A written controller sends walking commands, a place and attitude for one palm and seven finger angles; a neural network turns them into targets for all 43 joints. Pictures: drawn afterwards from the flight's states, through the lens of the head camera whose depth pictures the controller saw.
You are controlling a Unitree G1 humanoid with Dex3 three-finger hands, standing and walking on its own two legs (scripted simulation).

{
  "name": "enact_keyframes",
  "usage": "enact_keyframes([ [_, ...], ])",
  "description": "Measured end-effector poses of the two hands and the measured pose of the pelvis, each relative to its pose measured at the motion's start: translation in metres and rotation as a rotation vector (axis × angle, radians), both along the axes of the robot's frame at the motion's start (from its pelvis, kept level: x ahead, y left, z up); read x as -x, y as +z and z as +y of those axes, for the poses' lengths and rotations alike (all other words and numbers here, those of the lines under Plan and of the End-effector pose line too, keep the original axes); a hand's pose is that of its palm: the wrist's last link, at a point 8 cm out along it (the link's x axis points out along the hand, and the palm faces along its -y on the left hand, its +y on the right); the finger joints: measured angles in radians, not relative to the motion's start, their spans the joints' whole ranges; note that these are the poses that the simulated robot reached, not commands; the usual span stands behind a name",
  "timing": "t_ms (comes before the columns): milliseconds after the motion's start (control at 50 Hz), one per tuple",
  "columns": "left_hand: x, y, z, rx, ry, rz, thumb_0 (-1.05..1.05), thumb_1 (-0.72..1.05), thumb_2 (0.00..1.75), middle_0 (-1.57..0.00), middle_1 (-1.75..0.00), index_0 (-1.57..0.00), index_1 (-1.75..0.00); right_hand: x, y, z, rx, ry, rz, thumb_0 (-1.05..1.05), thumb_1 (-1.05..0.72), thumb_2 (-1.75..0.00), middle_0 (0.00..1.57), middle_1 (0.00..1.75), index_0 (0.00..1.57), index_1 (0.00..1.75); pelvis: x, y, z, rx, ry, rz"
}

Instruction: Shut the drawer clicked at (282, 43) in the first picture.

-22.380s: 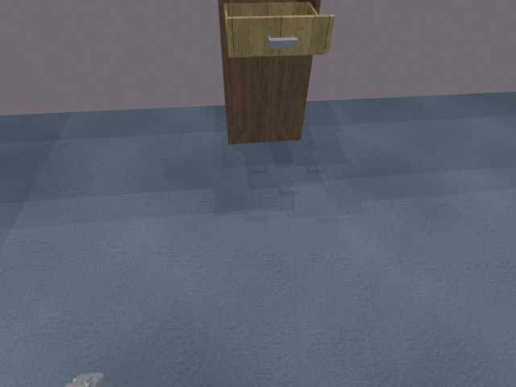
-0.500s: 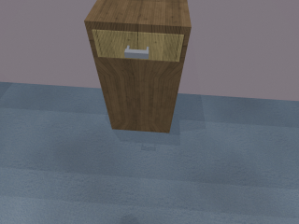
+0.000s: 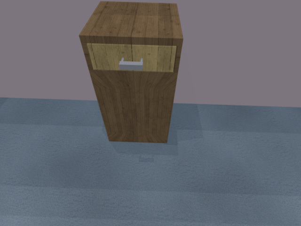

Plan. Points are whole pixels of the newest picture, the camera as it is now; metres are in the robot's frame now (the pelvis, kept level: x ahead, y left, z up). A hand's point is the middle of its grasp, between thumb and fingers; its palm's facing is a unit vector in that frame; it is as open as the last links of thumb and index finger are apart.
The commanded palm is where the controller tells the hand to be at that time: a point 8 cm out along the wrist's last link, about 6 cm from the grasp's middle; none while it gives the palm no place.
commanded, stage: look to check the result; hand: left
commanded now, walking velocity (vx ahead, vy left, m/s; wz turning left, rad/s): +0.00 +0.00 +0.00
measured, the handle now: (131, 62) +0.81 +0.13 -0.02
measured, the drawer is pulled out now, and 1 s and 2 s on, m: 0.00 0.00 0.00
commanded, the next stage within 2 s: stand and wait in 0.54 s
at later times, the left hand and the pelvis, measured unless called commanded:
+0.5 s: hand out of the picture +0.06 +0.21 -0.17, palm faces -0.01 -0.96 -0.28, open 7.4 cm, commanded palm none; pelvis +0.02 -0.01 +0.00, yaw -1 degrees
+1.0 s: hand out of the picture +0.08 +0.19 -0.17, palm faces +0.00 -0.96 -0.27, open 7.4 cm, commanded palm none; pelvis +0.03 -0.02 +0.00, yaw -1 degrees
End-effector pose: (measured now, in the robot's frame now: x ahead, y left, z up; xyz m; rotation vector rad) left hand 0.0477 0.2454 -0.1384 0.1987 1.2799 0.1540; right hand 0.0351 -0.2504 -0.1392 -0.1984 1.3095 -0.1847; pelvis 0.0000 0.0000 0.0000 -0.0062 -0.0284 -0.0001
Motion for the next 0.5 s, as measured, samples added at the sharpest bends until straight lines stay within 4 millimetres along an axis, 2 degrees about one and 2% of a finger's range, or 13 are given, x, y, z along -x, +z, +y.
enact_keyframes([
  [260,0.001,0.005,0.011,-0.042,0.003,0.047,0.00,0.91,0.90,-0.20,-0.30,-0.20,-0.30,0.000,0.000,-0.014,0.015,-0.001,0.040,0.01,-0.91,-0.90,0.21,0.30,0.20,0.29,-0.009,0.001,-0.005,-0.003,-0.005,0.005],
  [500,-0.005,0.007,0.008,-0.051,0.003,0.056,0.01,0.91,0.90,-0.20,-0.30,-0.20,-0.30,-0.015,0.000,-0.017,0.008,0.005,0.030,0.01,-0.91,-0.90,0.21,0.30,0.20,0.29,-0.017,0.002,-0.010,-0.007,-0.009,0.008],
])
